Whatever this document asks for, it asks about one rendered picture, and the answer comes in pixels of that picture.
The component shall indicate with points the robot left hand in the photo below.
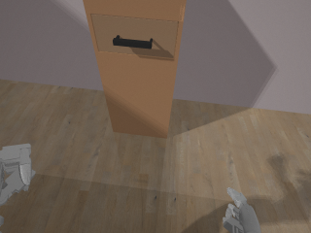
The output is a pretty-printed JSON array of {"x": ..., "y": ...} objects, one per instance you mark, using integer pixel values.
[{"x": 15, "y": 161}]

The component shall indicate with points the robot right hand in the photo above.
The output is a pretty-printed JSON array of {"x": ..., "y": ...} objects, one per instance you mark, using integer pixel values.
[{"x": 245, "y": 217}]

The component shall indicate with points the handle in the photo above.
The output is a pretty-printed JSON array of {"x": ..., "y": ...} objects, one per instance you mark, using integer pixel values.
[{"x": 132, "y": 43}]

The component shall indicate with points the cabinet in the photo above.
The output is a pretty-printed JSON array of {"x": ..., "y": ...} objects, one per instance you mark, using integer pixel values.
[{"x": 138, "y": 88}]

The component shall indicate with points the drawer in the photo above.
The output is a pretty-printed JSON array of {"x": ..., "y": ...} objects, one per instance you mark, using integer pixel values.
[{"x": 162, "y": 31}]

